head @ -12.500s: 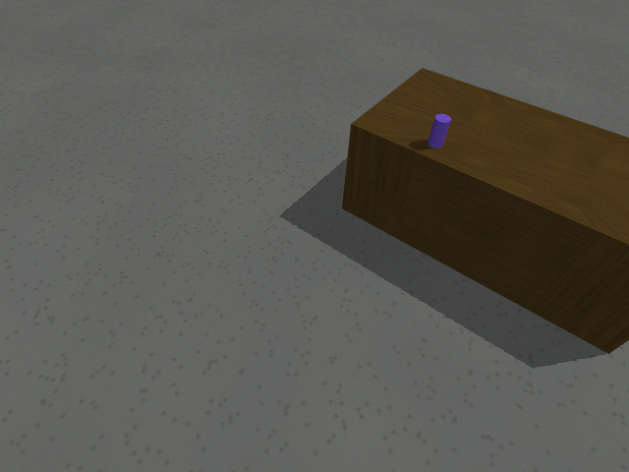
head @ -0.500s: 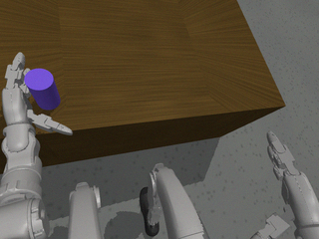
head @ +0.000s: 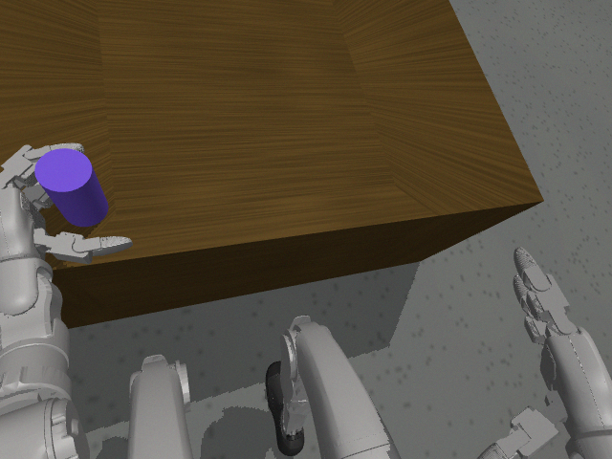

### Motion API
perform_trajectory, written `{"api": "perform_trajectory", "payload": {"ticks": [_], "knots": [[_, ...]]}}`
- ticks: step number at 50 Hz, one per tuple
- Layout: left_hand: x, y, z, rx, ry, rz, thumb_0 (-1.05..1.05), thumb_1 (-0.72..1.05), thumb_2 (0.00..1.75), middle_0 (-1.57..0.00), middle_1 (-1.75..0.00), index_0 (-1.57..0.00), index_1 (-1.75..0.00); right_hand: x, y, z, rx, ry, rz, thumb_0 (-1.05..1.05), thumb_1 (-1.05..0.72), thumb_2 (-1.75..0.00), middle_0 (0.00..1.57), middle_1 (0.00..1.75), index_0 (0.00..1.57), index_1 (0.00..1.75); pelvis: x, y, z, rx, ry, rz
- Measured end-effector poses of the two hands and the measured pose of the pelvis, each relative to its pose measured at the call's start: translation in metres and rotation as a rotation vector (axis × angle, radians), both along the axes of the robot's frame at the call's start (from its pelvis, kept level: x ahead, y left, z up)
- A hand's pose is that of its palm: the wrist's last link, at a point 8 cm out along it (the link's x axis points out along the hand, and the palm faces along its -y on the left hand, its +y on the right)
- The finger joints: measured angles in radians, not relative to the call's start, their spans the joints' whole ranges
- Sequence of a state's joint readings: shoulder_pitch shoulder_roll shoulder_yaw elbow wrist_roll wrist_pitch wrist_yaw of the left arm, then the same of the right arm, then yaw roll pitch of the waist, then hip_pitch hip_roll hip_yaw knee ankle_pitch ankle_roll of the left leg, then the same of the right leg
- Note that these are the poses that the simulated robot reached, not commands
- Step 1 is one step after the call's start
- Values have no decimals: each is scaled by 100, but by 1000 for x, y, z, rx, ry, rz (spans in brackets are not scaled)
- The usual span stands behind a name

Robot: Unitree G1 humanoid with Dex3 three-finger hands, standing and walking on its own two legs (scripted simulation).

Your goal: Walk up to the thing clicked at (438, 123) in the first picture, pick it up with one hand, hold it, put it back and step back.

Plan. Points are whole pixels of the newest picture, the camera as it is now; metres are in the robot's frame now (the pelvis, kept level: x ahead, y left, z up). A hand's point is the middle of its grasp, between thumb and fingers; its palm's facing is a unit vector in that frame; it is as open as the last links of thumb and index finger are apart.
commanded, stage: close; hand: left
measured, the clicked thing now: (76, 191) +0.48 +0.18 -0.06
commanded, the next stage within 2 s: settle in 0.10 s
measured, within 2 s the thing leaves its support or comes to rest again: leaves its support in 0.44 s
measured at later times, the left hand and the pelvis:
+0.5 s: hand (75, 193) +0.47 +0.18 -0.04, palm faces +0.07 -1.00 +0.02, open 8.2 cm; pelvis +0.00 +0.00 +0.01, yaw +0 degrees
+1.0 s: hand (56, 158) +0.48 +0.18 +0.01, palm faces +0.09 -1.00 +0.02, open 8.3 cm; pelvis +0.01 +0.01 +0.04, yaw +0 degrees
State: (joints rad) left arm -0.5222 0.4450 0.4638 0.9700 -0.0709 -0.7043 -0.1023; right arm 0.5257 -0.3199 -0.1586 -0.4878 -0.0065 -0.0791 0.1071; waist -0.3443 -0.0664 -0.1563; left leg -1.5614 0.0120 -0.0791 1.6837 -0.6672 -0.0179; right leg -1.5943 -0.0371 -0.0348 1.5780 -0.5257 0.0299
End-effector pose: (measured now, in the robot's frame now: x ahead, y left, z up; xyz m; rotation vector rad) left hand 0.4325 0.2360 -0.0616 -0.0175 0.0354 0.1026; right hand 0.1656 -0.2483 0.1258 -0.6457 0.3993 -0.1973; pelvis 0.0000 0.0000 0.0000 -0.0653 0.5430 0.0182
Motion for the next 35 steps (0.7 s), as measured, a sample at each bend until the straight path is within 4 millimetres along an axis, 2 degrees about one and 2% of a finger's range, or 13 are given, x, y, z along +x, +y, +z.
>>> {"api": "perform_trajectory", "payload": {"ticks": [9,15,21,27,35], "knots": [[3,0,1,0,17,-8,-1,-25,67,-100,-91,-104,-91,1,-2,0,-8,7,2,0,50,-5,7,5,6,5,-1,0,1,3,-1,1],[10,-5,1,5,9,-17,-1,-28,84,-97,-99,-99,-98,-3,-2,0,-19,4,-7,-1,50,-5,7,5,6,5,-5,0,-2,2,-6,2],[12,-8,4,4,15,-37,-1,-26,100,-92,-108,-94,-107,-6,5,9,-17,-10,-4,-1,51,-6,7,5,7,5,-5,2,2,2,-9,-3],[13,-3,28,-8,-8,-17,-1,-26,109,-89,-114,-91,-112,-9,3,18,-7,-22,-41,-1,51,-6,7,5,7,5,0,3,12,-1,-27,0],[20,1,56,17,15,-21,-1,-27,114,-87,-118,-89,-117,-3,7,11,74,-7,-57,-1,52,-6,6,5,6,5,6,8,27,-2,-41,-3]]}}
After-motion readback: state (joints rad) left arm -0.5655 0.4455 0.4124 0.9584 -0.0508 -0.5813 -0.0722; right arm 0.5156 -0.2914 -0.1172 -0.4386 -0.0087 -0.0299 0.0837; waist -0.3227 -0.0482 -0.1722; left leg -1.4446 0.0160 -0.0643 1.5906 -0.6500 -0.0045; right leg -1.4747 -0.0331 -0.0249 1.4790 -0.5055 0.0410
